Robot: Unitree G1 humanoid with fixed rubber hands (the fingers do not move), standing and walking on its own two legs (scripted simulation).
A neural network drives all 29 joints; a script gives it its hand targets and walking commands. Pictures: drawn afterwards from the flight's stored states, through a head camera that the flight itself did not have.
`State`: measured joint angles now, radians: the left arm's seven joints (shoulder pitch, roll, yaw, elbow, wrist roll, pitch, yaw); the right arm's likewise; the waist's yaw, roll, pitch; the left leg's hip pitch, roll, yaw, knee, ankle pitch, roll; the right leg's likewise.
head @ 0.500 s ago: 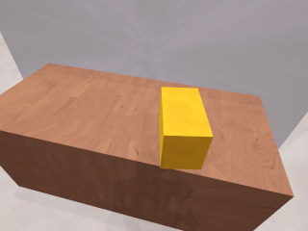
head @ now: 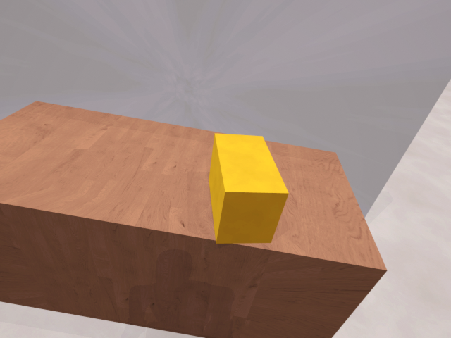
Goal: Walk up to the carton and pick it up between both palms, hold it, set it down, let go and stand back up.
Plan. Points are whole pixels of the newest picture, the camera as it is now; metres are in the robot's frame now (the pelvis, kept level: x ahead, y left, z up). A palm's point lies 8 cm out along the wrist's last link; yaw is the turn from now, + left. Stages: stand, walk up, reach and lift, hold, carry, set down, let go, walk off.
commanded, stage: stand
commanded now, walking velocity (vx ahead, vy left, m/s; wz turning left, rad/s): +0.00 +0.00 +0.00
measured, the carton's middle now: (241, 185) +0.60 -0.10 -0.04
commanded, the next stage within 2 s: none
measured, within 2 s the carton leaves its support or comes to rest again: neither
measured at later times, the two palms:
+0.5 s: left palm out of the picture +0.17 +0.17 -0.14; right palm out of the picture +0.01 -0.28 -0.14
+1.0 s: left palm (122, 326) +0.25 +0.18 -0.15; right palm (339, 288) +0.31 -0.33 -0.12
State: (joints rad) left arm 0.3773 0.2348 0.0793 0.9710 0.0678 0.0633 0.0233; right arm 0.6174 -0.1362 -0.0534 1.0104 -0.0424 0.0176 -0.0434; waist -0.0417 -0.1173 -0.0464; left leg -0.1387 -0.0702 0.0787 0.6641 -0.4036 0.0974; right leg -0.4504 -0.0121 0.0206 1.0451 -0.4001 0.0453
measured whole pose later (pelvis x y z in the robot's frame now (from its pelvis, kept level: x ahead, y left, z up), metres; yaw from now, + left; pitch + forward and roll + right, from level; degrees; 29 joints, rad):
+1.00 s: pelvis +0.19 -0.08 -0.01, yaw +1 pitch -6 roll +0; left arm 0.21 0.27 0.04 0.79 -0.02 0.06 0.03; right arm 0.12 -0.21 -0.03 0.75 -0.01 0.03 -0.03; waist 0.01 -0.06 0.28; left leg -0.41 0.06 0.02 0.75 -0.23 -0.01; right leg -0.35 0.00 0.00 1.19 -0.66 -0.01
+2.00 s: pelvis +0.11 -0.06 -0.02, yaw +3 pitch -3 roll -1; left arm 0.19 0.29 0.05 0.67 0.04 0.03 0.05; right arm 0.13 -0.32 -0.06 0.72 -0.02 0.10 0.02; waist 0.01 0.08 0.23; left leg -0.40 0.02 -0.11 0.93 -0.51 -0.04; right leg -0.37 -0.10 -0.05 0.78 -0.34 0.05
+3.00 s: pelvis +0.07 -0.02 +0.00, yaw -3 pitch -4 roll +2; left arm 0.33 0.29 0.06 0.82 0.03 0.04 0.00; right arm 0.34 -0.22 -0.03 0.80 -0.03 0.02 -0.02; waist -0.01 -0.09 0.09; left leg -0.27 0.01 0.06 0.62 -0.28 0.00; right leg -0.28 -0.05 0.02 0.67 -0.32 0.01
